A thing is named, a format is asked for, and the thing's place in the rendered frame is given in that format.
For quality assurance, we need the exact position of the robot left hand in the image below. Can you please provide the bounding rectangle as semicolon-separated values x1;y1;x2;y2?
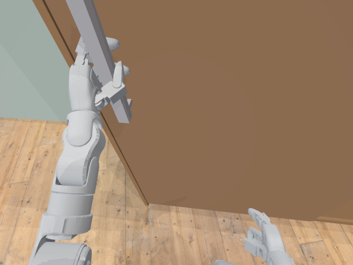
68;37;130;116

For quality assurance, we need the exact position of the robot left upper arm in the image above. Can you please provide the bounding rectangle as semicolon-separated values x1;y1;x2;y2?
31;242;92;265

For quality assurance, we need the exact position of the right robot forearm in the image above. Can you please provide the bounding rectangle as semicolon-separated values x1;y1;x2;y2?
266;250;295;265

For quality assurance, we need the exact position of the robot right hand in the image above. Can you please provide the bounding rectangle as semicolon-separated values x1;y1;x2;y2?
244;208;286;262

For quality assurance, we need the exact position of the left robot forearm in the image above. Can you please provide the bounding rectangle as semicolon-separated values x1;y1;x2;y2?
28;110;106;265

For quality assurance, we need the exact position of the wardrobe door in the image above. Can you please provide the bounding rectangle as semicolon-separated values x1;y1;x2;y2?
321;198;353;220
45;0;353;221

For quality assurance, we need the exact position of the handle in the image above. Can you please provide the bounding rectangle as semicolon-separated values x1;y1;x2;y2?
66;0;132;123

